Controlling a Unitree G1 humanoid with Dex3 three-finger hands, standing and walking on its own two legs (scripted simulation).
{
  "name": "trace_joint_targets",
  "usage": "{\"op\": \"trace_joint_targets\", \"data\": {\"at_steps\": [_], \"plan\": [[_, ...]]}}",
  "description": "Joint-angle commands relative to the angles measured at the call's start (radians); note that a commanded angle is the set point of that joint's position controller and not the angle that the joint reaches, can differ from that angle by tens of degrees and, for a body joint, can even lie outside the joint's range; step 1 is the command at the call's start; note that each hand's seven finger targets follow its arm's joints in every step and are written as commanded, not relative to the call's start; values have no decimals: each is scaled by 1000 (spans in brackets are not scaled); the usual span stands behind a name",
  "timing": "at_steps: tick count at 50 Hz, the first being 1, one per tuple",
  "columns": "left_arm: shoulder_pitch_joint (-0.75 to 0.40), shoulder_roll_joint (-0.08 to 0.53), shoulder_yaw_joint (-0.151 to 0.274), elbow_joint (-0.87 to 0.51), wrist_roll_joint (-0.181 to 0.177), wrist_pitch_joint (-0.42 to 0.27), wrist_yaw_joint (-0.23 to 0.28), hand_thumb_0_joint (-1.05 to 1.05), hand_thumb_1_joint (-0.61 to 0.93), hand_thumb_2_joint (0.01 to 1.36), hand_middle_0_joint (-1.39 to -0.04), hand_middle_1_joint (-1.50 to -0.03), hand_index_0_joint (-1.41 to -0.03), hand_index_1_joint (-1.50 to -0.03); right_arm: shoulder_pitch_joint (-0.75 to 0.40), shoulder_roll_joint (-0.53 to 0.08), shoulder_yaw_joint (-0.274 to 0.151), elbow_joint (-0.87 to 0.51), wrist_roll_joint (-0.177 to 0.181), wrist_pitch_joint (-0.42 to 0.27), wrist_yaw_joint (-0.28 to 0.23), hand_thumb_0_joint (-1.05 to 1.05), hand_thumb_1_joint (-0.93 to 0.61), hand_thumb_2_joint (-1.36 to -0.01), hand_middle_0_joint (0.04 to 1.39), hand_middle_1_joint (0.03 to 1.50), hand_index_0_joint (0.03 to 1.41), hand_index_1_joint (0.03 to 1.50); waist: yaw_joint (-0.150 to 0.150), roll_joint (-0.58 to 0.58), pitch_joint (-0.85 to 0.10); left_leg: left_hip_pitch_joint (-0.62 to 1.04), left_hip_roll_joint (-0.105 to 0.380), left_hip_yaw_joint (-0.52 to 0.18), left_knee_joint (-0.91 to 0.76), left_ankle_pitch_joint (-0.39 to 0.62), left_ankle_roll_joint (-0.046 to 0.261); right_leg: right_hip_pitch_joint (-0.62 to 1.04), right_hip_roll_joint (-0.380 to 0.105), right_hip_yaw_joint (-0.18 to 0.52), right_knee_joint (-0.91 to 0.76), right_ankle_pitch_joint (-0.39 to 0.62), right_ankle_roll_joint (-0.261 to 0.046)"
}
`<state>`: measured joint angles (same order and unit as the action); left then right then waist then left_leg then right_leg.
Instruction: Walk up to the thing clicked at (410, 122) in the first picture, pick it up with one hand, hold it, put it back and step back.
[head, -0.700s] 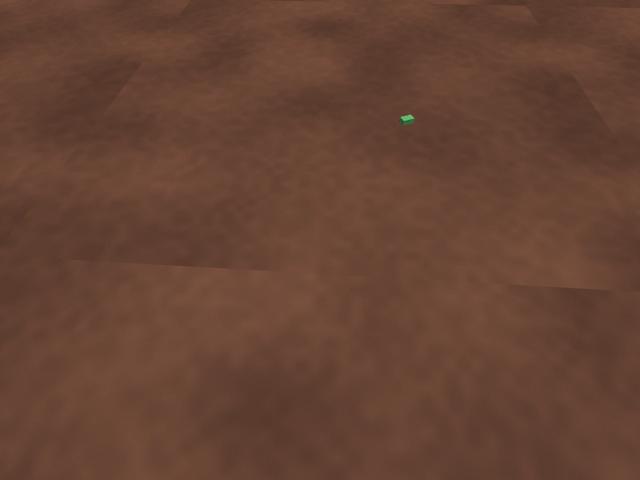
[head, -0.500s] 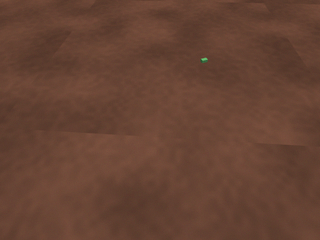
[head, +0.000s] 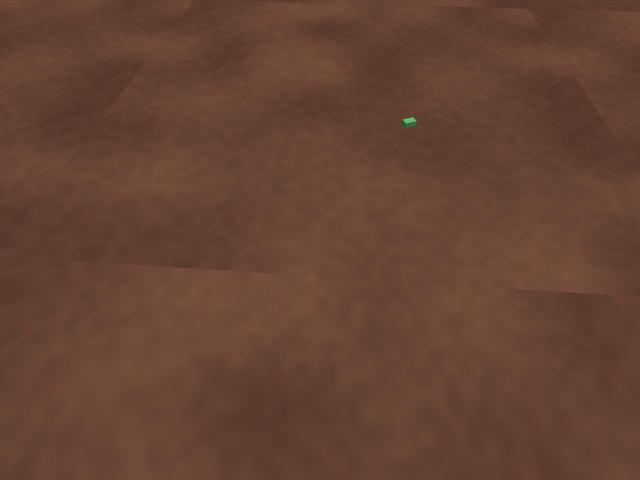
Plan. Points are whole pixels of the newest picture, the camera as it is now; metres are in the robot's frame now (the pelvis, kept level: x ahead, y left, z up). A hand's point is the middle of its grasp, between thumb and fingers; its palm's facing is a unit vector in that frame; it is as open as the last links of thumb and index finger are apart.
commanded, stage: stand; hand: left
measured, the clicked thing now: (409, 122) +1.97 -0.45 -0.77
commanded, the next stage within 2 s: walk up in 0.42 s
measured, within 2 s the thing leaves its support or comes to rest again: neither
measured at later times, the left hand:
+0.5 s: hand out of the picture +0.08 +0.26 -0.15, palm faces -0.01 -0.95 -0.32, open 7.4 cm
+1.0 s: hand (237, 469) +0.17 +0.14 -0.15, palm faces +0.19 -0.93 -0.32, open 7.4 cm
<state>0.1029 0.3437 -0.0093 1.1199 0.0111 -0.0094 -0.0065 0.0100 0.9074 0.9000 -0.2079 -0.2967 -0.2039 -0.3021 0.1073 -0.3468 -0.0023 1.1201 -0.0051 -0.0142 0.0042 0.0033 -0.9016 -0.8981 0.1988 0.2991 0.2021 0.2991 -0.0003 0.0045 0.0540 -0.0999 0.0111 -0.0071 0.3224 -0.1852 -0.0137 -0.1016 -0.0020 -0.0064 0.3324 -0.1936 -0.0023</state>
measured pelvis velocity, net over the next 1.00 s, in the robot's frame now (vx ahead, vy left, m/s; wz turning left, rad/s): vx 0.18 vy -0.15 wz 0.13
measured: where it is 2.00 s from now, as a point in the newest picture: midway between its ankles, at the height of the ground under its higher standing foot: (410, 320)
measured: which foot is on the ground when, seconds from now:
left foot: down 0.00-0.76, up 0.78-1.00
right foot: down 0.00-0.46, up 0.48-0.74, down 0.76-1.00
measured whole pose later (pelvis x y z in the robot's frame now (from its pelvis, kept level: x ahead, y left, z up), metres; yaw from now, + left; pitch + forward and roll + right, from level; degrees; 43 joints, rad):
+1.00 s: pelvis +0.18 -0.15 -0.01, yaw +8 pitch -2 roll -1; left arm 0.27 0.42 0.10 0.97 0.03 -0.02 -0.11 0.01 0.91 0.90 -0.21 -0.30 -0.21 -0.30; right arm 0.23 -0.44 -0.08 0.98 -0.01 -0.09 0.05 0.01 -0.90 -0.90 0.20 0.30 0.20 0.30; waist 0.07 0.01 0.00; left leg -0.54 0.05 0.05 0.99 -0.33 0.03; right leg -0.10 0.00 -0.14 0.44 -0.30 -0.04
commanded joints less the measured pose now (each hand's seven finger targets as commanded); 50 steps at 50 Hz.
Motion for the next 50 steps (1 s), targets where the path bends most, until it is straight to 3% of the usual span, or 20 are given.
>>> {"op": "trace_joint_targets", "data": {"at_steps": [1, 20, 21, 22, 23, 24, 25, 27, 29, 34, 35, 36, 37, 38, 39, 40, 41, 44, 45, 50], "plan": [[-34, 212, 44, -61, -3, -24, 17, 0, 900, 900, -200, -300, -200, -300, -32, -212, -35, -60, -2, -17, -16, 0, -900, -900, 200, 300, 200, 300, 3, -2, -81, 15, 119, -86, -37, 157, 38, 11, -128, 100, -52, 164, -27], [-31, 221, 47, -60, -4, -22, 16, 0, 900, 900, -200, -300, -200, -300, -24, -206, -33, -57, -5, -19, -15, 0, -900, -900, 200, 300, 200, 300, 2, -7, -73, 8, 115, -88, -54, 154, 32, 7, -124, 98, -52, 155, -29], [-53, 356, 165, -157, 45, -23, -41, 0, 900, 900, -200, -300, -200, -300, 156, -351, -123, -90, -8, -49, -10, 0, -900, -900, 200, 300, 200, 300, -13, -118, -189, 4, 132, -165, 30, -351, 124, -10, -86, 45, 72, -388, -55], [-105, 343, 165, -171, 59, -11, -65, 0, 900, 900, -200, -300, -200, -300, 167, -389, -145, -80, -19, -59, -4, 0, -900, -900, 200, 300, 200, 300, -27, -44, -103, -4, 180, -247, -3, -507, 148, -192, -85, 46, 173, -488, -58], [-164, 305, 166, -203, 61, -5, -81, 0, 900, 900, -200, -300, -200, -300, 192, -413, -161, -83, -28, -62, -4, 0, -900, -900, 200, 300, 200, 300, -53, 66, -29, 5, 269, -403, -83, -620, 197, -362, -51, 12, 358, -393, -33], [-208, 281, 164, -245, 68, 0, -94, 0, 900, 900, -200, -300, -200, -300, 190, -430, -172, -101, -26, -71, -7, 0, -900, -900, 200, 300, 200, 300, -65, 101, 32, 42, 373, -550, -161, -669, 261, -557, -64, 70, 519, -299, -17], [-221, 277, 166, -268, 66, -2, -102, 0, 900, 900, -200, -300, -200, -300, 180, -425, -177, -123, -25, -84, -15, 0, -900, -900, 200, 300, 200, 300, -56, 67, 52, 75, 416, -604, -178, -593, 279, -643, -104, 145, 589, -248, -18], [-174, 288, 172, -261, 54, -11, -117, 0, 900, 900, -200, -300, -200, -300, 178, -392, -171, -140, -18, -103, -23, 0, -900, -900, 200, 300, 200, 300, -21, 41, -25, 152, 356, -527, -157, -494, 244, -623, -133, 181, 613, -232, -18], [-119, 284, 176, -265, 46, -5, -132, 0, 900, 900, -200, -300, -200, -300, 127, -382, -169, -169, -29, -103, -19, 0, -900, -900, 200, 300, 200, 300, 9, 116, -62, 108, 289, -389, -147, -473, 221, -542, -125, 138, 541, -265, -6], [-129, 282, 183, -282, 42, 1, -144, 0, 900, 900, -200, -300, -200, -300, 91, -406, -174, -197, -46, -98, -4, 0, -900, -900, 200, 300, 200, 300, 20, 215, 15, -172, 209, -234, -139, -423, 198, -275, -85, 11, 355, -234, 11], [-74, 285, 187, -264, 40, 0, -141, 0, 900, 900, -200, -300, -200, -300, 62, -408, -174, -204, -47, -95, -2, 0, -900, -900, 200, 300, 200, 300, 51, 210, 9, -235, 196, -204, -106, -423, 186, -180, -76, -17, 330, -201, 15], [22, 281, 191, -237, 37, -3, -136, 0, 900, 900, -200, -300, -200, -300, 16, -399, -172, -212, -46, -92, -4, 0, -900, -900, 200, 300, 200, 300, 113, 184, -15, -311, 174, -148, -26, -437, 166, -35, -70, -44, 256, -141, 8], [167, 304, 203, -183, 37, -9, -124, 0, 900, 900, -200, -300, -200, -300, -44, -365, -161, -229, -49, -85, -9, 0, -900, -900, 200, 300, 200, 300, 200, 72, -60, -445, 130, -81, 141, -450, 142, 177, -49, -84, 202, -82, 1], [339, 374, 231, -129, 45, -21, -106, 0, 900, 900, -200, -300, -200, -300, -40, -278, -133, -235, -59, -84, -14, 0, -900, -900, 200, 300, 200, 300, 285, -180, -133, -642, 25, 9, 514, -458, 109, 410, -41, -37, 164, -190, -10], [433, 448, 254, -121, 61, -23, -90, 0, 900, 900, -200, -300, -200, -300, -6, -182, -95, -247, -47, -88, -14, 0, -900, -900, 200, 300, 200, 300, 319, -442, -101, -804, -106, 12, 864, -524, 80, 378, -227, 278, 0, -511, -16], [228, 478, 238, -211, 54, -25, -85, 0, 900, 900, -200, -300, -200, -300, 48, -234, -110, -259, -17, -82, -21, 0, -900, -900, 200, 300, 200, 300, 196, -381, -63, -771, -76, -23, 959, -400, 52, 176, -411, 624, -283, -844, -72], [69, 494, 228, -265, 39, -27, -88, 0, 900, 900, -200, -300, -200, -300, 68, -316, -128, -238, -22, -83, -18, 0, -900, -900, 200, 300, 200, 300, 119, -267, 30, -697, 42, -55, 949, -309, 63, 1, -456, 693, -333, -903, -152], [-38, 386, 193, -283, 20, -50, -82, 0, 900, 900, -200, -300, -200, -300, 156, -349, -135, -160, 2, -89, 11, 0, -900, -900, 200, 300, 200, 300, 15, -162, 90, -531, 104, -69, 815, -167, 63, -144, -283, 320, -213, -573, -142], [-24, 362, 186, -274, 13, -51, -82, 0, 900, 900, -200, -300, -200, -300, 194, -336, -131, -153, 3, -89, 19, 0, -900, -900, 200, 300, 200, 300, 12, -164, 77, -501, 101, -46, 773, -143, 62, -136, -253, 241, -182, -501, -151], [30, 350, 172, -286, 17, -57, -87, 0, 900, 900, -200, -300, -200, -300, 100, -316, -131, -228, 0, -79, 41, 0, -900, -900, 200, 300, 200, 300, 38, -126, 103, -514, 96, 8, 521, -113, 31, -94, -260, 135, -228, -404, -208]]}}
